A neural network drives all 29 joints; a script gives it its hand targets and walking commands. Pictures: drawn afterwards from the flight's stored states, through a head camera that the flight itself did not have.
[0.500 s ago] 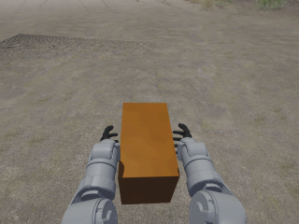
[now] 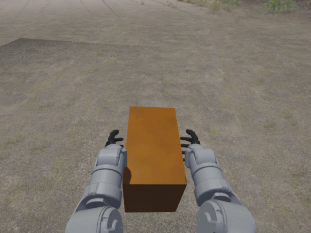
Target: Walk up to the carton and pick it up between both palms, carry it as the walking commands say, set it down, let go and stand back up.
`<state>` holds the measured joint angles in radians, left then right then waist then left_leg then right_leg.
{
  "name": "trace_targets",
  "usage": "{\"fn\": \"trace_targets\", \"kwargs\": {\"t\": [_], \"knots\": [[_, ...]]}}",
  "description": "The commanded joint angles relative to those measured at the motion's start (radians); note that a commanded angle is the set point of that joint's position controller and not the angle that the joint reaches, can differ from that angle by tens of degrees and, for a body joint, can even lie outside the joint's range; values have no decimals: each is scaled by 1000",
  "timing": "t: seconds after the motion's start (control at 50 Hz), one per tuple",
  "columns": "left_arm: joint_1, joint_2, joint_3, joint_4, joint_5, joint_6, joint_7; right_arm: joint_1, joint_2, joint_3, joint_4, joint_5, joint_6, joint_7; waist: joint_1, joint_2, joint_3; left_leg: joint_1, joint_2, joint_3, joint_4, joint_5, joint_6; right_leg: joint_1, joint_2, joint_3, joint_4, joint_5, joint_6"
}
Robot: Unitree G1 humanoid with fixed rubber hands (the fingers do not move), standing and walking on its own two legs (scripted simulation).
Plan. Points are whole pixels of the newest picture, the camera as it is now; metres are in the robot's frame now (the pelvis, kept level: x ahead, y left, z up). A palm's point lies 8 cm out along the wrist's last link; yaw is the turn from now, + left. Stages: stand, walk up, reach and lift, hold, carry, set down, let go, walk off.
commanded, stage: reach and lift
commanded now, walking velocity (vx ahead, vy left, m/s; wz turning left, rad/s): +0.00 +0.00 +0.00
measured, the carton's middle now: (151, 156) +0.38 +0.03 -0.01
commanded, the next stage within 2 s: hold in 0.26 s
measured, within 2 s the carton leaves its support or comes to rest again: neither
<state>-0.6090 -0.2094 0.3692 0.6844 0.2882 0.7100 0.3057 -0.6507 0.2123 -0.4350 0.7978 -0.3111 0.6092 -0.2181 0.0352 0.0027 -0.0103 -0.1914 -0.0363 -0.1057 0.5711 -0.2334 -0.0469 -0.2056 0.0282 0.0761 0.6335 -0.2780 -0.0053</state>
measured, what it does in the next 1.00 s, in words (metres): stands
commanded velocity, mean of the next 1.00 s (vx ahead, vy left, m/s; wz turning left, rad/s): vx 0.06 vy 0.00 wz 0.00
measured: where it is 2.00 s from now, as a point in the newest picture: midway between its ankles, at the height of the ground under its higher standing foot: outside the picture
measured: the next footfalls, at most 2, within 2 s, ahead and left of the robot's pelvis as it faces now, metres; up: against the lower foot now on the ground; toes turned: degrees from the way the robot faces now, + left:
right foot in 1.54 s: +0.24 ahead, -0.09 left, +0.00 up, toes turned -3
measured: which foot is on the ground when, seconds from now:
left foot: down 0.00-1.00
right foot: down 0.00-1.00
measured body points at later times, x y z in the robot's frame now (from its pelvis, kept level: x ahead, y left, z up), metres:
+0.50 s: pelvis -0.01 +0.00 +0.00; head -0.10 -0.01 +0.44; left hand +0.32 +0.13 +0.08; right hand +0.32 -0.10 +0.06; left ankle +0.06 +0.14 -0.73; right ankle +0.05 -0.11 -0.73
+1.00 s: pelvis +0.00 +0.00 +0.00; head -0.08 -0.01 +0.45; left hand +0.32 +0.13 +0.07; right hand +0.33 -0.11 +0.06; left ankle +0.06 +0.14 -0.72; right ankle +0.05 -0.11 -0.72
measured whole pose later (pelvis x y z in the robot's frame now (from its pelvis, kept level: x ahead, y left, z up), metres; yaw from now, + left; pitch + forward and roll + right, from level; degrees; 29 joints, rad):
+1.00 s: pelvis +0.00 +0.00 +0.00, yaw +0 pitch -7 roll +1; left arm -0.60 -0.22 0.34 0.70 0.30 0.71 0.30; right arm -0.57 0.21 -0.38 0.70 -0.31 0.70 -0.21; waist 0.04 0.00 -0.06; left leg -0.22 -0.04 -0.11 0.58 -0.27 -0.04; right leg -0.23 0.03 0.07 0.62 -0.28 -0.01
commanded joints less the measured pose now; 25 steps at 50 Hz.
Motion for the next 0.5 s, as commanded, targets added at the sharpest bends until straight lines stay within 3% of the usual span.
{"fn": "trace_targets", "kwargs": {"t": [0.0, 0.02, 0.04, 0.06, 0.08, 0.1, 0.12, 0.14, 0.16, 0.18, 0.2, 0.22, 0.24, 0.26, 0.28, 0.3, 0.32, 0.34, 0.36, 0.38, 0.4, 0.42, 0.44, 0.46, 0.48], "knots": [[-654, -1105, -447, -25, -285, -64, -506, -497, 1054, 371, -69, 220, -7, 367, -140, 17, -444, 87, -43, 32, -116, 138, 12, 114, 17, -4, -209, 236, 15], [-687, -1048, -425, -58, -282, -70, -507, -488, 1066, 385, -42, 223, 5, 366, -120, -22, -419, 79, -51, 34, -112, 147, 27, 113, 17, -5, -215, 228, 30], [-621, -1102, -436, -14, -277, -62, -506, -501, 1057, 402, -91, 234, 3, 371, -107, 33, -463, 104, -49, 30, -112, 190, 18, 131, 24, 2, -210, 264, 12], [-612, -1057, -422, -42, -273, -65, -506, -517, 1072, 434, -119, 251, 8, 370, -103, -60, -414, 93, -47, 37, -110, 132, 40, 104, 18, -8, -218, 191, 39], [-612, -1107, -419, -3, -268, -60, -509, -600, 1046, 422, -154, 252, -6, 372, -111, -15, -450, 92, -52, 27, -122, 126, 30, 115, 22, 0, -208, 197, 29], [-618, -1123, -438, -5, -279, -52, -513, -557, 1043, 421, -143, 244, 3, 374, -114, -5, -416, 64, -55, 35, -116, 95, 25, 117, 25, -9, -210, 178, 25], [-645, -1171, -452, 13, -300, -50, -520, -623, 1033, 420, -165, 247, 0, 371, -126, -9, -426, 64, -48, 34, -120, 69, 23, 109, 27, -2, -210, 142, 24], [-569, -1148, -447, 7, -275, -41, -510, -565, 1048, 439, -149, 258, 7, 377, -95, 2, -447, 73, -49, 27, -110, 134, 25, 129, 28, -6, -201, 195, 21], [-634, -1153, -459, -10, -296, -46, -513, -608, 1036, 428, -166, 258, 0, 377, -118, -13, -462, 85, -51, 20, -117, 101, 18, 113, 36, -6, -204, 163, 21], [-648, -1144, -457, -15, -288, -42, -510, -573, 1029, 390, -112, 236, 10, 379, -118, 23, -393, 39, -40, 25, -133, 75, 14, 116, 40, -9, -211, 140, 12], [-632, -1108, -457, -57, -293, -47, -506, -470, 1067, 418, -82, 239, 24, 384, -131, -19, -436, 77, -42, 28, -124, 83, 23, 124, 35, -13, -215, 149, 22], [-599, -1109, -421, 6, -272, -40, -506, -492, 1061, 404, -91, 232, 22, 387, -107, -48, -392, 97, -44, 33, -119, 74, 26, 59, 31, -14, -225, 107, 23], [-599, -1138, -397, 37, -246, -33, -510, -569, 1057, 390, -94, 224, 22, 383, -101, -19, -331, 32, -55, 40, -131, -8, 26, 82, 29, -11, -234, 39, 24], [-585, -1129, -360, 100, -251, -30, -519, -592, 1013, 359, -77, 224, 26, 389, -119, -14, -274, -2, -41, 31, -144, -110, 33, 46, 23, 0, -237, -66, 17], [-660, -1132, -378, 64, -259, -42, -519, -624, 1065, 373, -78, 238, 15, 393, -93, -15, -349, 12, -67, 53, -126, -86, 31, 46, 19, -2, -245, -69, 17], [-624, -1121, -407, 48, -262, -50, -518, -589, 1042, 388, -104, 246, 8, 395, -104, -12, -323, 43, -49, 44, -124, -64, 29, 9, 19, -3, -241, -47, 15], [-638, -1103, -356, 83, -246, -59, -522, -656, 1058, 401, -120, 250, -3, 387, -88, -45, -331, 18, -55, 53, -107, -112, 40, 37, 10, -4, -246, -106, 21], [-607, -1149, -344, 139, -243, -48, -529, -645, 1031, 367, -94, 221, 2, 393, -103, -35, -326, 15, -49, 41, -128, -113, 34, 48, 20, -15, -242, -95, 10], [-652, -1133, -375, 73, -257, -59, -527, -671, 1035, 380, -119, 243, -4, 391, -116, 4, -364, 39, -50, 44, -118, -74, 32, 64, 10, -2, -237, -43, 18], [-641, -1099, -333, 121, -236, -58, -527, -619, 1057, 363, -42, 225, 13, 389, -92, -70, -287, 21, -49, 44, -118, -112, 45, 17, 15, -13, -256, -117, 22], [-646, -1110, -326, 109, -234, -64, -528, -664, 1051, 375, -99, 220, 4, 385, -79, -38, -328, 2, -62, 62, -118, -91, 40, 68, 15, -4, -259, -80, 25], [-604, -1072, -343, 101, -250, -64, -531, -591, 1047, 371, -59, 229, 11, 389, -86, -100, -303, 56, -50, 48, -119, -78, 45, 4, 8, -5, -274, -92, 24], [-662, -1064, -336, 92, -252, -67, -537, -625, 1072, 367, -40, 237, 6, 388, -87, -101, -325, 64, -60, 64, -91, -102, 42, -21, -10, 7, -288, -148, 18], [-572, -1104, -322, 131, -252, -70, -534, -711, 1057, 417, -142, 261, -7, 389, -63, -133, -338, 83, -50, 52, -102, -93, 54, 15, 9, -10, -266, -136, 32], [-586, -1132, -373, 86, -259, -68, -538, -661, 1063, 420, -151, 260, -8, 384, -83, -36, -363, 65, -53, 48, -112, -66, 42, 45, 11, 8, -254, -62, 26]]}}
